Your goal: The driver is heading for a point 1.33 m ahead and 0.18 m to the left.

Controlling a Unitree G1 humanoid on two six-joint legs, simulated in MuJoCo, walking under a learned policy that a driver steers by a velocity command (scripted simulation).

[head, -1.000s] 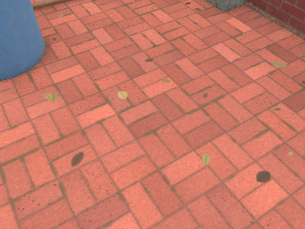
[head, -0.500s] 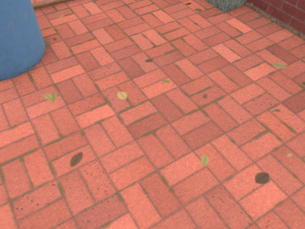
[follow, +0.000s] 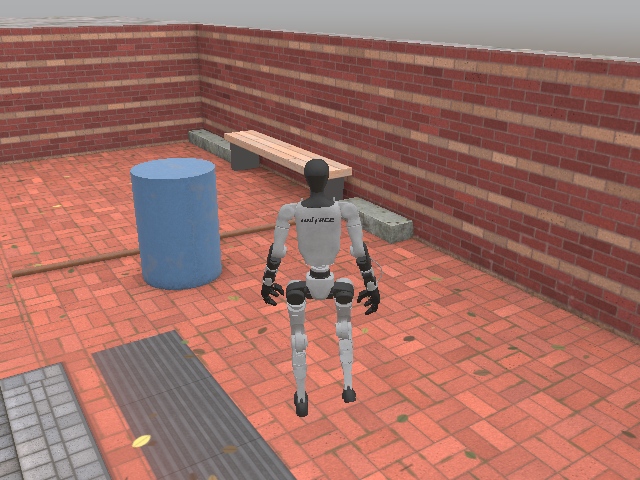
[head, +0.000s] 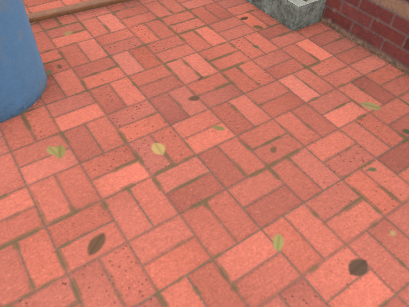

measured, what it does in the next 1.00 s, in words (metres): walks ahead: right foot, then left foot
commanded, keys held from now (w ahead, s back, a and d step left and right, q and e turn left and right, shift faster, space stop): w+shift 0.62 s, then w+q+shift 0.38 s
